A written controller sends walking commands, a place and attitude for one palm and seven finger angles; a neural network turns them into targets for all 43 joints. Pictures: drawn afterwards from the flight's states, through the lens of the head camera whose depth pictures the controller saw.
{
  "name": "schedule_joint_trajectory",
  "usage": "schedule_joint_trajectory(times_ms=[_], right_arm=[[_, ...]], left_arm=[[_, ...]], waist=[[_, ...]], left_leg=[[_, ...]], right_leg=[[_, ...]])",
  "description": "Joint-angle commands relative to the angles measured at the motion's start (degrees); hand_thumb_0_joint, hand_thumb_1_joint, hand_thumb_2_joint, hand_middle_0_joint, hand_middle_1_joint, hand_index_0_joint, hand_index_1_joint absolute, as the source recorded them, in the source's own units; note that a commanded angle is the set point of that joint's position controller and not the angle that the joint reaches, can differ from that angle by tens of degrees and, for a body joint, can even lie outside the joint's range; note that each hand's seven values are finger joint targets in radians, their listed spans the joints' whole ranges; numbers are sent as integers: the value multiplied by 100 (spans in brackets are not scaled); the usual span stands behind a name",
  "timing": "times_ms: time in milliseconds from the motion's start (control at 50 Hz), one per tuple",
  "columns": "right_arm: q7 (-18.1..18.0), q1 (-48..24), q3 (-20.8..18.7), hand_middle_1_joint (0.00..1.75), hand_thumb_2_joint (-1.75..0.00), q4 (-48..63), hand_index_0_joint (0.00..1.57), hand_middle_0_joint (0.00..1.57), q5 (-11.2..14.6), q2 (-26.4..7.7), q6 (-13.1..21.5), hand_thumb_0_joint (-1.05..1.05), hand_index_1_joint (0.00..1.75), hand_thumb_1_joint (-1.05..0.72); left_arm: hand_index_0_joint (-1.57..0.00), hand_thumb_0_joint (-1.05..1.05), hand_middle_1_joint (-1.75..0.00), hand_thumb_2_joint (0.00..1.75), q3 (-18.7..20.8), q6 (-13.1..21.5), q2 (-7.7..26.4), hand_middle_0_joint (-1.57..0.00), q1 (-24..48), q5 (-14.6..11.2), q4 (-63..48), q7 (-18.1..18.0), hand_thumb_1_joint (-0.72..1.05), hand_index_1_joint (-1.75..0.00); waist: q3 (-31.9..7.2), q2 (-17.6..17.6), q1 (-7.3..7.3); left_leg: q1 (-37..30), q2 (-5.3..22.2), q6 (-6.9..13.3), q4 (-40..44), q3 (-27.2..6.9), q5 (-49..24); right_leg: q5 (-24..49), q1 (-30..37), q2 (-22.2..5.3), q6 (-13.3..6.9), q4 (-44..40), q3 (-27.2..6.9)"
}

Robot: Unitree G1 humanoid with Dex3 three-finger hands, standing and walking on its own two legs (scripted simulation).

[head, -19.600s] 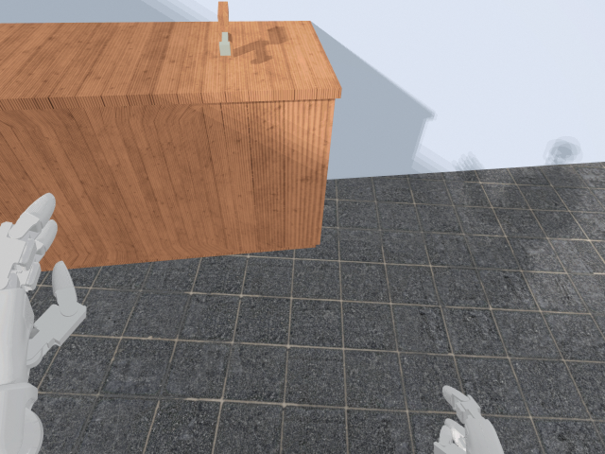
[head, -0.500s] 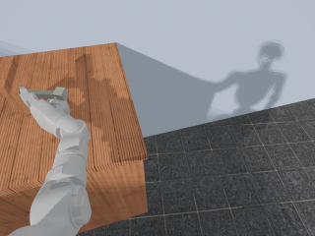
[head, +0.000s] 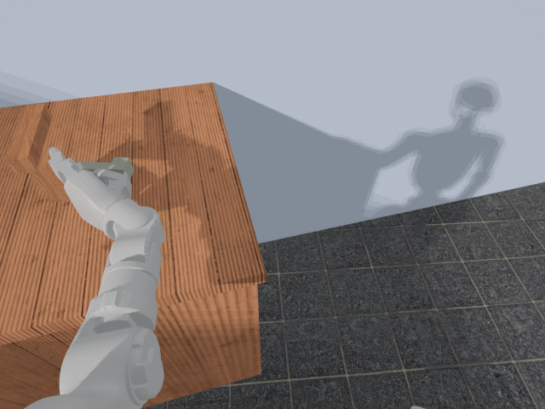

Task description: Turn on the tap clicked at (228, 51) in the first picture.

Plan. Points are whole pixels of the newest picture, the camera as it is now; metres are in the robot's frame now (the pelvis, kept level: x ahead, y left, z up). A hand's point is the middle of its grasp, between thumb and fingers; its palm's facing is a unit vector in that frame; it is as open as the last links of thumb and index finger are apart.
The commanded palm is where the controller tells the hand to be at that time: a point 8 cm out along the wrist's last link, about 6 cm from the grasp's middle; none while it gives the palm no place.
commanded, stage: lift the hand up off the lever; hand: left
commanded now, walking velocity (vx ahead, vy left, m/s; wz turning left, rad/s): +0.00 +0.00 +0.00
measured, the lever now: (121, 169) +0.46 +0.25 +0.10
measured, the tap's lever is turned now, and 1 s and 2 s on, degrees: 72 73 73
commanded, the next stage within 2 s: draw the hand back beside the body in 1.78 s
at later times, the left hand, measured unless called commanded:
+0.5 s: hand (116, 176) +0.42 +0.24 +0.13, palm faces +0.81 -0.58 -0.06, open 7.8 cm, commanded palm +0.36 +0.26 +0.13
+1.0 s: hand (118, 171) +0.40 +0.22 +0.15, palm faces +0.80 -0.60 -0.05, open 7.8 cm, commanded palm +0.35 +0.24 +0.15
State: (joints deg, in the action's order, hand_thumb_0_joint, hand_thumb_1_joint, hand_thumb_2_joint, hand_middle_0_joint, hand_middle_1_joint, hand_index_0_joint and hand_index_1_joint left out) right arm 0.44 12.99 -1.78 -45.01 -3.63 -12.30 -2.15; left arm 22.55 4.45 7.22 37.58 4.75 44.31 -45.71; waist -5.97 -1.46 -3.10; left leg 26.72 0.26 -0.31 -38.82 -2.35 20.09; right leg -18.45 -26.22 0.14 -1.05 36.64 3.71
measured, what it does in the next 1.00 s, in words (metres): stands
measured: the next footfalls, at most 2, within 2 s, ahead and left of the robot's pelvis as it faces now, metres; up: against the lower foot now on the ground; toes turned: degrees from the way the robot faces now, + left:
none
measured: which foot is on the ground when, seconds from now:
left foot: down 0.00-1.00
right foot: down 0.00-1.00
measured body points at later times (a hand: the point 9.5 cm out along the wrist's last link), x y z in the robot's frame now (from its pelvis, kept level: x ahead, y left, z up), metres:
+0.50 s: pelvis +0.02 -0.01 +0.01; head +0.03 -0.01 +0.46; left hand +0.37 +0.26 +0.13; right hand +0.14 -0.25 -0.12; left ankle -0.01 +0.12 -0.72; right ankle +0.00 -0.11 -0.72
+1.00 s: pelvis +0.01 -0.01 +0.01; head +0.00 -0.03 +0.46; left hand +0.35 +0.25 +0.16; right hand +0.16 -0.25 -0.11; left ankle -0.01 +0.12 -0.72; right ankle +0.00 -0.11 -0.72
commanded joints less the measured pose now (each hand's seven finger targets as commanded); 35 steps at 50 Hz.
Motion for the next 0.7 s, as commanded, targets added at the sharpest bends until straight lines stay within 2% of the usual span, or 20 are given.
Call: schedule_joint_trajectory(times_ms=[0, 20, 60, 80, 140, 180, 260, 280, 320, 340, 360, 380, 440, 480, 500, 560, 600, 660, 680], right_arm=[[-46, -135, -259, 30, -90, 634, 20, 20, -17, -790, 169, 0, 30, -90], [-39, -177, -262, 30, -90, 643, 20, 20, -14, -747, 177, 0, 30, -90], [-30, -152, -282, 30, -90, 658, 20, 20, -27, -749, 173, 0, 30, -90], [-38, -168, -280, 30, -90, 627, 20, 20, -21, -763, 148, 0, 30, -90], [-28, -182, -285, 30, -90, 681, 20, 20, 1, -749, 144, 0, 30, -90], [-55, -222, -282, 30, -90, 687, 20, 20, 18, -774, 120, 0, 30, -90], [-56, -304, -276, 30, -90, 736, 20, 20, 60, -733, 125, 0, 30, -90], [-67, -348, -279, 30, -90, 718, 20, 20, 69, -732, 113, 0, 30, -90], [-66, -380, -275, 30, -90, 742, 20, 20, 76, -708, 143, 0, 30, -90], [-76, -383, -278, 30, -90, 758, 20, 20, 79, -708, 141, 0, 30, -90], [-83, -431, -278, 30, -90, 775, 20, 20, 88, -699, 143, 0, 30, -90], [-109, -477, -268, 30, -90, 732, 20, 20, 92, -709, 131, 0, 30, -90], [-139, -573, -243, 30, -90, 767, 20, 20, 125, -697, 155, 0, 30, -90], [-178, -648, -234, 30, -90, 743, 20, 20, 139, -695, 153, 0, 30, -90], [-184, -644, -221, 30, -90, 748, 20, 20, 149, -685, 167, 0, 30, -90], [-212, -756, -200, 30, -90, 720, 20, 20, 158, -676, 220, 0, 30, -90], [-228, -795, -199, 30, -90, 710, 20, 20, 162, -676, 262, 0, 30, -90], [-235, -839, -202, 30, -90, 698, 20, 20, 149, -664, 292, 0, 30, -90], [-254, -834, -207, 30, -90, 674, 20, 20, 143, -680, 275, 0, 30, -90]], left_arm=[[-15, 0, -15, 90, -106, 272, 1181, -15, 2644, 203, -1489, -18, 90, -15], [-15, 0, -15, 90, -296, 235, 934, -15, 2603, 188, -1511, -5, 90, -15], [-15, 0, -15, 90, -228, 176, 943, -15, 2353, 165, -1600, -8, 90, -15], [-15, 0, -15, 90, -162, 134, 994, -15, 2317, 146, -1568, -5, 90, -15], [-15, 0, -15, 90, -334, 33, 785, -15, 2208, 105, -1730, 46, 90, -15], [-15, 0, -15, 90, -150, -54, 977, -15, 2104, 68, -1838, 58, 90, -15], [-15, 0, -15, 90, -333, -227, 785, -15, 1916, 36, -2120, 111, 90, -15], [-15, 0, -15, 90, -300, -248, 838, -15, 1976, 35, -2236, 125, 90, -15], [-15, 0, -15, 90, -378, -308, 760, -15, 1833, 27, -2401, 139, 90, -15], [-15, 0, -15, 90, -299, -333, 843, -15, 1752, 18, -2512, 143, 90, -15], [-15, 0, -15, 90, -396, -381, 751, -15, 1695, 2, -2596, 165, 90, -15], [-15, 0, -15, 90, -303, -421, 840, -15, 1715, -13, -2565, 165, 90, -15], [-15, 0, -15, 90, -345, -542, 787, -15, 1506, -49, -2586, 201, 90, -15], [-15, 0, -15, 90, -254, -587, 898, -15, 1589, -72, -2738, 218, 90, -15], [-15, 0, -15, 90, -260, -612, 926, -15, 1591, -63, -2764, 228, 90, -15], [-15, 0, -15, 90, -566, -656, 704, -15, 1831, -51, -2859, 282, 90, -15], [-15, 0, -15, 90, -460, -641, 826, -15, 1921, -69, -2956, 267, 90, -15], [-15, 0, -15, 90, -528, -693, 721, -15, 1800, -92, -2934, 255, 90, -15], [-15, 0, -15, 90, -357, -730, 868, -15, 1722, -93, -2915, 244, 90, -15]], waist=[[-1802, -60, -2], [-1774, -191, 3], [-1931, -53, 59], [-1822, -104, 52], [-1836, 128, 67], [-1794, 105, 127], [-1737, 170, 166], [-1672, -7, 167], [-1701, 15, 215], [-1763, 88, 245], [-1748, 63, 246], [-1627, 37, 223], [-1483, 251, 261], [-1461, 92, 282], [-1453, 120, 285], [-1314, 86, 202], [-1347, 57, 224], [-1479, 134, 240], [-1501, 49, 298]], left_leg=[[-712, -50, 61, 468, 124, -1660], [-782, -41, 33, 447, 148, -1813], [-864, -34, 20, 387, 165, -2164], [-861, -23, 2, 406, 146, -2203], [-928, -9, 5, 419, 171, -2437], [-910, -17, 4, 468, 176, -2459], [-1000, -10, 16, 508, 219, -2610], [-1055, 1, -18, 542, 188, -2623], [-1129, -2, -10, 561, 209, -2721], [-1153, -1, -3, 565, 221, -2776], [-1140, -12, 4, 570, 241, -2744], [-1149, -8, 9, 596, 226, -2659], [-1070, -29, 53, 686, 268, -2462], [-1141, -36, 56, 736, 280, -2401], [-1134, -40, 58, 765, 271, -2395], [-1206, -30, 56, 800, 243, -2268], [-1265, -34, 58, 837, 223, -2162], [-1304, -53, 53, 797, 251, -2237], [-1314, -59, 30, 837, 244, -2234]], right_leg=[[1418, 1036, 1, -79, -451, -17], [1555, 1015, 11, -91, -430, -1], [1905, 1152, 23, -87, -374, 21], [1907, 1154, 14, -90, -388, 30], [2172, 1266, 22, -79, -384, 41], [2227, 1411, 4, -84, -419, 33], [2451, 1544, -11, -78, -473, 31], [2358, 1531, -19, -93, -491, 38], [2464, 1602, -18, -94, -507, 27], [2559, 1699, -22, -91, -517, 24], [2585, 1723, -30, -84, -529, 17], [2491, 1701, -39, -83, -577, 21], [2485, 1801, -72, -55, -665, -7], [2423, 1845, -92, -55, -722, -30], [2418, 1859, -92, -58, -728, -31], [2246, 1729, -100, -59, -787, -33], [2055, 1699, -89, -59, -830, -38], [2231, 1789, -102, -43, -820, -44], [2165, 1839, -95, -56, -826, -42]])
